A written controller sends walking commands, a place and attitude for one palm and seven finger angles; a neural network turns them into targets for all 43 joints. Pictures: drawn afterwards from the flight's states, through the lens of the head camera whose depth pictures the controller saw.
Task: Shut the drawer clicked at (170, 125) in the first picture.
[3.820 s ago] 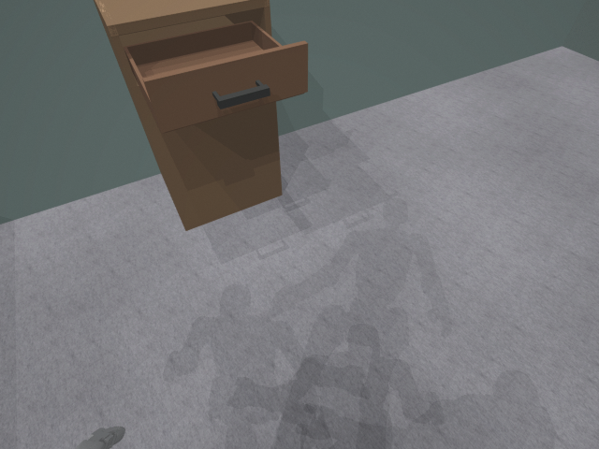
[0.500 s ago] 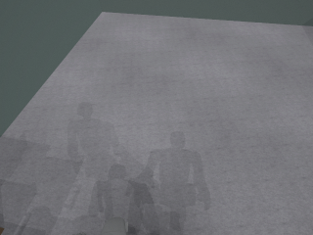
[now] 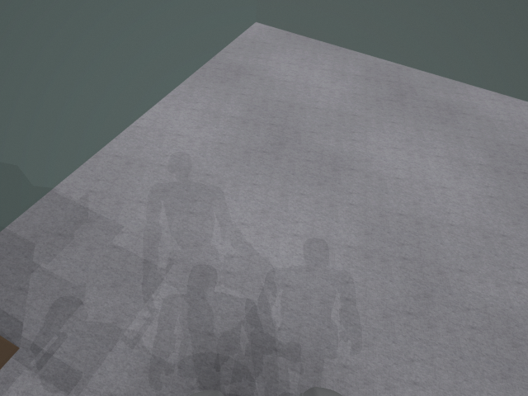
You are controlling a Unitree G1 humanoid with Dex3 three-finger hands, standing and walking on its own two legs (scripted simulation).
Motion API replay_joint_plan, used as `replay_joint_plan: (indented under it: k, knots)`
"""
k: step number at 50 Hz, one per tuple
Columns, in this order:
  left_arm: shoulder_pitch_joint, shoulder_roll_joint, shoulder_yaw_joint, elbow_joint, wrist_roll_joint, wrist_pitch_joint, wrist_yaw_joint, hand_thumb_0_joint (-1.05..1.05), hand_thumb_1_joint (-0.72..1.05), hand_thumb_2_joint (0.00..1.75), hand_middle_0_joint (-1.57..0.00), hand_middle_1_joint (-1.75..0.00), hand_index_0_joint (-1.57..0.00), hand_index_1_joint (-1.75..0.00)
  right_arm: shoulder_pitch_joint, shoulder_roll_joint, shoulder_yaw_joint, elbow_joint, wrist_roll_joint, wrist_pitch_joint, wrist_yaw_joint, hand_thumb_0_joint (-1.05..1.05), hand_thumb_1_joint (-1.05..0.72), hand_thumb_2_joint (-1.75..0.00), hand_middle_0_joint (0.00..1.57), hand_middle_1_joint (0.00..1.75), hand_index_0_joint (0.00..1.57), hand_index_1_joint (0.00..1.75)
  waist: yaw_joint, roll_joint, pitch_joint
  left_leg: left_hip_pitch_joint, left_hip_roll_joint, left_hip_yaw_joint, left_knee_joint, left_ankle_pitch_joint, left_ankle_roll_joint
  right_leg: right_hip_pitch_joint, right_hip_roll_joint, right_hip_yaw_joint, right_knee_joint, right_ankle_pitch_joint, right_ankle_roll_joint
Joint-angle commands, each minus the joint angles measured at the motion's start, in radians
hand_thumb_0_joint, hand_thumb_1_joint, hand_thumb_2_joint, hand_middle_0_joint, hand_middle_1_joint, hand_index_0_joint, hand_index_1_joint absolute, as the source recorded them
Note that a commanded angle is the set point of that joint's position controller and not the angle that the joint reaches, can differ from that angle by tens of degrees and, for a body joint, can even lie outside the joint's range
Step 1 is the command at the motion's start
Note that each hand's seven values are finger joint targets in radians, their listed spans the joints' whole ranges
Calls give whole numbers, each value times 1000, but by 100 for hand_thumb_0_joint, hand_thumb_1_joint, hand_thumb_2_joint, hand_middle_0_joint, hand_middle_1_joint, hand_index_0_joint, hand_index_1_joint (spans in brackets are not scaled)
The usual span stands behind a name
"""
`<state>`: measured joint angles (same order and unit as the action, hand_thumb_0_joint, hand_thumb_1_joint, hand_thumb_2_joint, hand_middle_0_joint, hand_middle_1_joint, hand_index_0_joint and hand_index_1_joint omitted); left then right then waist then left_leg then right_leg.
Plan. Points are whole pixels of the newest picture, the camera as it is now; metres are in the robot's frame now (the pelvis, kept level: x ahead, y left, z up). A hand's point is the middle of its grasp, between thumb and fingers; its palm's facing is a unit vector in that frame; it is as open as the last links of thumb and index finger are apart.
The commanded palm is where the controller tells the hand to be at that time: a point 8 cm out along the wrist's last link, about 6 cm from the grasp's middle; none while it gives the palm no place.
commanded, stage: turn to face it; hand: left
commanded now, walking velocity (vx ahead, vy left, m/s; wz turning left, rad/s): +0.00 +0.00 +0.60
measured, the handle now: out of the picture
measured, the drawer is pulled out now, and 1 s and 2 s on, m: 0.30 0.30 0.30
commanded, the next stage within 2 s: take the last steps up to it in 1.74 s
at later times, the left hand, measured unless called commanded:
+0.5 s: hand out of the picture +0.09 +0.16 -0.13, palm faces +0.27 -0.92 -0.28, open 7.3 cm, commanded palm none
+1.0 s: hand out of the picture -0.14 +0.16 -0.18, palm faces +0.61 -0.74 -0.27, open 7.4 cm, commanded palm none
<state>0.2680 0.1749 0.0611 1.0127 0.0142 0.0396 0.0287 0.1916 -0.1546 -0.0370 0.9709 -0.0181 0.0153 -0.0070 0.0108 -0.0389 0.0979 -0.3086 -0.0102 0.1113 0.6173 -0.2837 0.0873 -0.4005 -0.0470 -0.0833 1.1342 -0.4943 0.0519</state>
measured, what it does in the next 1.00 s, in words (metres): steps on the spot, turning left: right foot, then left foot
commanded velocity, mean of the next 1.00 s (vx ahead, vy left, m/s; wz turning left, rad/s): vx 0.00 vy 0.00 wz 0.60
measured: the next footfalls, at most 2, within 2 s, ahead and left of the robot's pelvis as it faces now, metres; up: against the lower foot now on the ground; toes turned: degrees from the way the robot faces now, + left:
right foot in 0.44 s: +0.06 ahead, -0.17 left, +0.00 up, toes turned +14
left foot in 0.92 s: -0.04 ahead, +0.07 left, +0.00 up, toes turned +40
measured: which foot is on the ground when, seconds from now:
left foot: down 0.00-0.44, up 0.46-0.90, down 0.92-1.00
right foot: up 0.00-0.42, down 0.44-0.92, up 0.94-1.00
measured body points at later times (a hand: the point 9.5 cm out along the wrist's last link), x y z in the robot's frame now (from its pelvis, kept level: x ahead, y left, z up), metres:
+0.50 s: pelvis +0.01 -0.06 +0.01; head +0.05 -0.08 +0.45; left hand +0.07 +0.21 -0.11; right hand +0.12 -0.31 -0.15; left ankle +0.02 +0.06 -0.70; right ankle +0.02 -0.18 -0.73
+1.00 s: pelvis -0.01 -0.03 +0.00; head +0.02 +0.03 +0.44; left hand -0.17 +0.20 -0.16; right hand +0.26 -0.15 -0.12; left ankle -0.07 +0.04 -0.73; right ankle +0.02 -0.18 -0.67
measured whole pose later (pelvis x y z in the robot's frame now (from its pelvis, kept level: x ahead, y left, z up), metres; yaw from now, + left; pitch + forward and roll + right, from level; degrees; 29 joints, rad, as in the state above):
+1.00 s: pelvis -0.01 -0.03 +0.00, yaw +35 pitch +0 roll +0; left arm 0.28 0.29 0.08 0.94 0.02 0.07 0.02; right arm 0.07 -0.23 -0.06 0.88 -0.01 0.02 0.03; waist 0.05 -0.07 0.12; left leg -0.30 0.01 0.08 0.65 -0.36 0.04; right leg -0.36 -0.16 -0.13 1.03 -0.54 0.09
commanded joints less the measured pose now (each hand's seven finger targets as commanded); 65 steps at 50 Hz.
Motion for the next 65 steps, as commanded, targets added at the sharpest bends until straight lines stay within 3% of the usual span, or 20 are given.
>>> replay_joint_plan:
  k: [1,14,18,20,21,22,23,24,26,28,41,44,45,46,47,48,49,53,59,65]
  knots:
    - [3,92,39,-90,6,-10,-8,0,90,90,-20,-30,-20,-30,5,-190,-47,-73,2,-19,-16,0,-90,-90,20,30,20,30,3,142,-96,39,244,-300,-340,257,66,-86,-48,83,25,131,29]
    - [-166,127,39,-184,0,-8,-5,0,90,90,-20,-30,-20,-30,98,-244,-92,-78,-4,-4,-8,0,-90,-90,20,30,20,30,-58,211,-146,170,220,-484,-284,288,101,-112,-1,102,-254,70,60]
    - [-118,126,32,-192,-11,-15,-1,0,90,90,-20,-30,-20,-30,52,-265,-101,-102,-6,4,-5,0,-90,-90,20,30,20,30,-34,232,-186,100,195,-529,-235,376,88,63,44,98,-448,68,36]
    - [-45,145,36,-180,-13,-25,3,0,90,90,-20,-30,-20,-30,13,-254,-103,-120,1,7,-1,0,-90,-90,20,30,20,30,4,201,-212,16,149,-510,-176,334,41,231,45,87,-664,208,26]
    - [-3,185,43,-175,-8,-34,7,0,90,90,-20,-30,-20,-30,11,-222,-98,-129,9,8,4,0,-90,-90,20,30,20,30,25,102,-229,-109,96,-466,-100,187,-18,387,-34,143,-816,277,6]
    - [-2,280,60,-181,8,-42,15,0,90,90,-20,-30,-20,-30,32,-144,-88,-146,19,10,6,0,-90,-90,20,30,20,30,25,-210,-203,-338,-42,-263,123,-164,-114,508,-323,410,-920,245,-81]
    - [-24,310,54,-200,8,-35,14,0,90,90,-20,-30,-20,-30,10,-179,-92,-163,1,9,4,0,-90,-90,20,30,20,30,25,-235,-171,-353,-55,-179,330,-315,-136,356,-465,491,-901,358,-172]
    - [-82,283,46,-222,6,-33,16,0,90,90,-20,-30,-20,-30,16,-198,-98,-165,-3,15,9,0,-90,-90,20,30,20,30,-3,-108,-130,-306,-21,-205,465,-267,-127,238,-447,400,-885,386,-202]
    - [-152,205,29,-226,1,-46,13,0,90,90,-20,-30,-20,-30,28,-185,-93,-114,-7,36,20,0,-90,-90,20,30,20,30,-48,-121,-60,-312,19,-179,588,-153,-147,216,-305,237,-838,540,-158]
    - [-127,177,16,-219,0,-55,8,0,90,90,-20,-30,-20,-30,39,-176,-87,-105,-4,38,29,0,-90,-90,20,30,20,30,-47,-126,-46,-317,30,-137,625,-88,-167,255,-260,111,-786,726,-138]
    - [42,256,45,-169,17,-35,6,0,90,90,-20,-30,-20,-30,-161,-155,-45,-162,8,30,38,0,-90,-90,20,30,20,30,46,-212,-112,-135,46,-8,165,-156,-148,380,-319,-11,-681,835,-151]
    - [34,266,51,-157,8,-33,1,0,90,90,-20,-30,-20,-30,-69,-185,-53,-148,5,15,33,0,-90,-90,20,30,20,30,-1,-168,-177,58,17,21,-110,9,-120,358,-299,-87,-517,850,-90]
    - [32,255,49,-165,0,-32,-3,0,90,90,-20,-30,-20,-30,24,-243,-69,-124,0,5,31,0,-90,-90,20,30,20,30,-56,-51,-247,275,66,-42,-216,227,-90,226,-273,-113,-325,733,-42]
    - [3,186,38,-211,-10,-32,-14,0,90,90,-20,-30,-20,-30,112,-374,-103,-114,-2,-6,22,0,-90,-90,20,30,20,30,-107,293,-290,500,361,-416,-206,694,40,-127,-108,-122,-78,31,46]
    - [-43,171,24,-237,-2,-21,-8,0,90,90,-20,-30,-20,-30,166,-410,-109,-87,17,2,16,0,-90,-90,20,30,20,30,-116,315,-314,499,452,-468,-174,1023,134,-211,-81,-1,38,-180,52]
    - [-60,186,26,-232,3,-11,-5,0,90,90,-20,-30,-20,-30,139,-372,-99,-87,16,4,8,0,-90,-90,20,30,20,30,-99,218,-268,455,436,-377,-170,1003,137,-224,-112,38,77,-129,46]
    - [-80,178,30,-217,3,-6,-2,0,90,90,-20,-30,-20,-30,95,-338,-87,-98,10,0,-2,0,-90,-90,20,30,20,30,-89,275,-230,366,365,-357,-186,919,111,-207,-112,58,90,-69,56]
    - [-44,186,37,-173,0,-3,-18,0,90,90,-20,-30,-20,-30,-44,-274,-65,-142,7,-9,-5,0,-90,-90,20,30,20,30,-18,203,-123,198,229,-264,-233,688,54,-138,-79,67,49,95,66]
    - [-103,179,34,-196,0,-1,-13,0,90,90,-20,-30,-20,-30,2,-279,-73,-134,4,-6,-1,0,-90,-90,20,30,20,30,-31,165,-121,195,224,-365,-267,526,80,-130,-51,82,-90,118,77]
    - [-187,158,24,-245,-8,-12,-8,0,90,90,-20,-30,-20,-30,38,-283,-84,-126,-5,0,-3,0,-90,-90,20,30,20,30,-50,216,-140,188,213,-471,-218,566,97,-55,-4,94,-282,57,62]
